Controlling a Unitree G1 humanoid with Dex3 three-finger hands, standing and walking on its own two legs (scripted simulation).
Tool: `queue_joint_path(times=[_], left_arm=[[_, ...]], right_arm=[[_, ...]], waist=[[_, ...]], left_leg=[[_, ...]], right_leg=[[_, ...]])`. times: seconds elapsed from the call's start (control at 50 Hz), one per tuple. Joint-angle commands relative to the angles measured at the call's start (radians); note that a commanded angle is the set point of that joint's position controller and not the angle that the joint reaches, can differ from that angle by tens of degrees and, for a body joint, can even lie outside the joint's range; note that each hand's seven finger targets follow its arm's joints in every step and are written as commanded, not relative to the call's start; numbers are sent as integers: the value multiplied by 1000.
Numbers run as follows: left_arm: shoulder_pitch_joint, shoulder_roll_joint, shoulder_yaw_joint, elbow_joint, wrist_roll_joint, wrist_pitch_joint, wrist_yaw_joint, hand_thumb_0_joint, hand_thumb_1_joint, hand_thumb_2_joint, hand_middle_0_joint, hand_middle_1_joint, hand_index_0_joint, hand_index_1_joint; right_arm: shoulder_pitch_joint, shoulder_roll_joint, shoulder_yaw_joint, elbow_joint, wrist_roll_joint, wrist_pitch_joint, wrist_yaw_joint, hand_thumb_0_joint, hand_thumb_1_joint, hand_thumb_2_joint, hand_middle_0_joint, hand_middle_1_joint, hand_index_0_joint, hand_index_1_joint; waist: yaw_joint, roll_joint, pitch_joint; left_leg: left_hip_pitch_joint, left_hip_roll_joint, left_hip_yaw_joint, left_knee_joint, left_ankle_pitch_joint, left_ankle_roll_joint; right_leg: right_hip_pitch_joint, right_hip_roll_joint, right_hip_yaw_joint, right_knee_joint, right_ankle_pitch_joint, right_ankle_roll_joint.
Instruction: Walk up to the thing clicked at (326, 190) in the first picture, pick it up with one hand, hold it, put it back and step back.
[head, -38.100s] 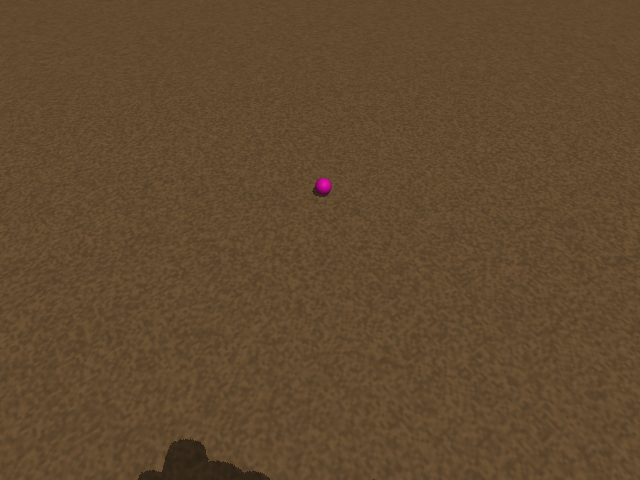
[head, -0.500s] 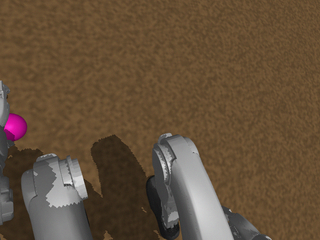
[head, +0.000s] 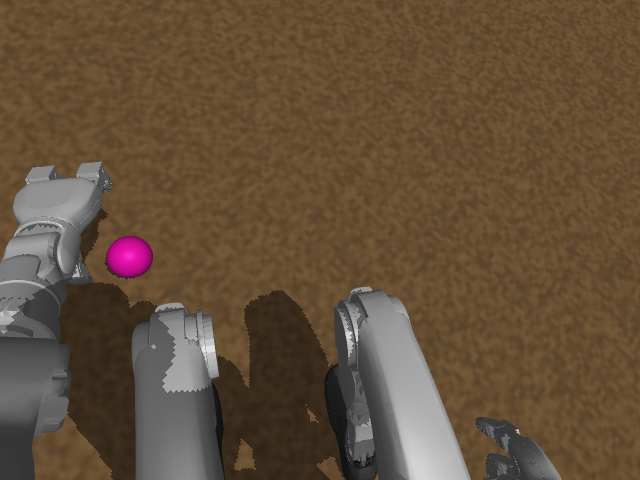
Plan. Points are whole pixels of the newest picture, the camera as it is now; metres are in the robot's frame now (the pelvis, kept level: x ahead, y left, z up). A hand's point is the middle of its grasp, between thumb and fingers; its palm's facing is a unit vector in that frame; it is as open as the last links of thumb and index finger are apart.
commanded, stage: withdraw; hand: left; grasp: from above
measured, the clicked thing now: (130, 256) +0.46 +0.28 -0.34
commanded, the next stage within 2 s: home in 0.08 s
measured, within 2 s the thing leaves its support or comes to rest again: neither
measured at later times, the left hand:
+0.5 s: hand (86, 231) +0.45 +0.29 -0.18, palm faces -0.33 -0.18 -0.93, open 12.5 cm
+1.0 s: hand (13, 334) +0.29 +0.25 +0.04, palm faces -0.12 -0.84 -0.54, open 7.6 cm
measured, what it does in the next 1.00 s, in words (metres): rises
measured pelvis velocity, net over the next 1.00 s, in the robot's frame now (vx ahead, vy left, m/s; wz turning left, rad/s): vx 0.02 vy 0.01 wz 0.07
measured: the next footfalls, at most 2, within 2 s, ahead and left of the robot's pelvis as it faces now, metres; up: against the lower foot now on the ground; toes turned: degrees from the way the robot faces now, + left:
none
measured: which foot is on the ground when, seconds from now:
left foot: down 0.00-1.00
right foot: down 0.00-1.00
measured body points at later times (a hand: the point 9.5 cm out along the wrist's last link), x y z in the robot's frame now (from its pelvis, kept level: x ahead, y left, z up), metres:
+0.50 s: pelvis +0.01 +0.01 -0.04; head +0.23 +0.06 +0.36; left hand +0.47 +0.30 -0.13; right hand +0.07 -0.24 -0.16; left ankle +0.10 +0.14 -0.34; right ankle +0.11 -0.12 -0.34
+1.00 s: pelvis +0.02 +0.01 +0.15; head +0.16 +0.06 +0.58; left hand +0.29 +0.30 +0.08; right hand +0.25 -0.23 +0.06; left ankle +0.10 +0.14 -0.34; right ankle +0.10 -0.12 -0.34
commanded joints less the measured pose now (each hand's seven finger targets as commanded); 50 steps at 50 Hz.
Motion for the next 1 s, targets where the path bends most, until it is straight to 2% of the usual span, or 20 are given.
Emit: queue_joint_path(times=[0.0, 0.1, 0.12, 0.16, 0.18, 0.2, 0.22, 0.24, 0.26, 0.32, 0.34, 0.36, 0.48, 0.54, 0.58, 0.66, 0.74, 0.8, 0.84, 0.98], left_arm=[[-299, 253, 59, -32, 51, -55, 93, 0, -501, 985, -75, -1002, -81, -994], [-377, 318, 107, 33, 104, -105, 206, 0, -487, 968, -72, -1004, -87, -987], [-384, 341, 127, 38, 116, -109, 228, 0, -453, 888, -152, -924, -167, -907], [-387, 343, 142, 39, 123, -109, 267, 0, -353, 937, -257, -764, -228, -754], [-402, 354, 149, 35, 118, -109, 283, 0, -428, 920, -177, -844, -148, -834], [-419, 373, 168, -8, 114, -106, 299, 0, -350, 880, -243, -764, -216, -754], [-385, 363, 172, -5, 107, -95, 308, 0, -423, 913, -163, -844, -136, -834], [-392, 366, 183, -58, 101, -83, 316, 0, -343, 871, -239, -764, -213, -754], [-383, 366, 194, -112, 86, -72, 319, 0, -405, 895, -159, -844, -154, -834], [-321, 332, 184, -145, 39, -23, 302, 0, -165, 943, -251, -668, -225, -691], [-325, 335, 194, -177, 19, -10, 292, 0, -245, 863, -172, -748, -190, -771], [-306, 313, 185, -189, -1, 4, 277, 0, -168, 887, -237, -668, -214, -691], [-114, 214, 166, -343, -183, 78, 140, 0, 200, 897, -226, -518, -210, -533], [40, 154, 175, -476, -302, 114, 52, 0, 367, 849, -208, -426, -198, -435], [160, 94, 142, -530, -371, 134, -16, 0, 527, 870, -206, -381, -199, -387], [291, 67, 150, -768, -514, 167, -106, 0, 839, 898, -201, -313, -200, -315], [403, -5, 134, -946, -639, 188, -139, 0, 900, 900, -200, -299, -200, -299], [461, -8, 160, -1070, -701, 209, -138, 0, 899, 900, -200, -298, -200, -298], [522, -61, 138, -1128, -747, 230, -136, 0, 895, 897, -200, -297, -199, -298], [766, -130, 136, -1263, -940, 333, -131, 0, 900, 901, -200, -299, -200, -299]], right_arm=[[125, -184, -32, -18, -24, -11, -22, 0, -888, -894, 200, 300, 200, 300], [130, -201, -10, -2, -65, -25, -22, 0, -886, -891, 200, 299, 200, 299], [133, -206, -10, 6, -73, -28, -21, 0, -882, -894, 199, 299, 199, 299], [138, -211, -14, 12, -88, -38, -16, 0, -881, -894, 199, 299, 199, 299], [138, -210, -15, 15, -94, -43, -14, 0, -883, -889, 201, 299, 200, 299], [151, -214, -19, 19, -100, -47, -14, 0, -883, -894, 199, 299, 199, 299], [156, -208, -26, 23, -101, -54, -10, 0, -882, -888, 201, 299, 200, 299], [157, -209, -32, 32, -103, -58, -5, 0, -884, -895, 199, 299, 199, 299], [162, -213, -44, 26, -102, -61, -1, 0, -886, -889, 201, 299, 200, 299], [172, -216, -71, 23, -81, -61, 13, 0, -883, -895, 200, 300, 199, 300], [188, -217, -77, 26, -72, -56, 14, 0, -886, -890, 200, 299, 200, 299], [203, -206, -82, 27, -64, -55, 17, 0, -885, -895, 200, 300, 199, 300], [222, -176, -125, 1, 0, -38, 18, 0, -890, -897, 200, 300, 199, 300], [192, -160, -134, -37, 43, -22, 9, 0, -893, -898, 200, 300, 200, 300], [157, -148, -133, -59, 62, -15, 2, 0, -896, -899, 200, 300, 200, 300], [100, -132, -129, -117, 85, -2, -22, 0, -899, -900, 200, 300, 200, 300], [52, -119, -128, -163, 100, -10, -51, 0, -899, -900, 200, 300, 200, 300], [14, -120, -127, -190, 106, -27, -78, 0, -899, -900, 200, 300, 200, 300], [-2, -114, -123, -208, 111, -41, -93, 0, -899, -900, 200, 300, 200, 300], [-42, -99, -107, -249, 125, -78, -144, 0, -898, -900, 201, 300, 201, 300]], waist=[[-25, 160, -465], [-54, 240, -524], [-48, 263, -538], [-51, 322, -554], [-56, 339, -564], [-57, 365, -592], [-49, 381, -605], [-32, 419, -649], [-25, 463, -716], [-10, 451, -766], [-4, 441, -791], [-6, 433, -792], [55, 279, -828], [65, 186, -757], [65, 136, -690], [96, 110, -668], [92, 111, -590], [109, 180, -580], [99, 183, -549], [98, 175, -489]], left_leg=[[312, -33, 106, -164, -6, 53], [356, -32, 89, -120, 13, 44], [380, -31, 87, -116, 14, 40], [417, -29, 86, -113, 10, 32], [409, -27, 82, -103, 0, 31], [427, -29, 85, -100, 7, 30], [439, -28, 88, -99, 11, 26], [467, -28, 94, -105, 28, 23], [507, -28, 93, -110, 48, 20], [537, -24, 96, -125, 75, 25], [538, -27, 100, -132, 82, 29], [529, -27, 107, -129, 97, 34], [540, -36, 119, -221, 96, 52], [525, -39, 111, -283, 100, 63], [516, -36, 101, -324, 91, 67], [580, -27, 102, -403, 92, 69], [680, -19, 94, -518, 20, 64], [796, -12, 71, -619, -35, 51], [844, -12, 65, -678, -62, 48], [1027, -19, 59, -838, -39, 43]], right_leg=[[215, 32, -38, -236, 34, -68], [161, 29, -65, -169, 59, -65], [153, 28, -71, -158, 61, -66], [128, 23, -86, -136, 63, -68], [119, 28, -82, -130, 46, -71], [128, 24, -84, -133, 55, -68], [122, 22, -85, -123, 53, -72], [118, 19, -94, -112, 80, -72], [121, 17, -101, -103, 98, -73], [121, 18, -109, -109, 144, -73], [140, 17, -109, -123, 156, -71], [177, 16, -100, -139, 177, -67], [328, 16, -67, -267, 166, -62], [408, 16, -54, -334, 187, -53], [430, 16, -48, -369, 187, -50], [523, 12, -24, -454, 188, -49], [558, 2, -11, -557, 113, -54], [576, -6, -9, -599, 65, -57], [601, -9, -5, -645, 45, -57], [760, -16, 11, -809, 67, -49]])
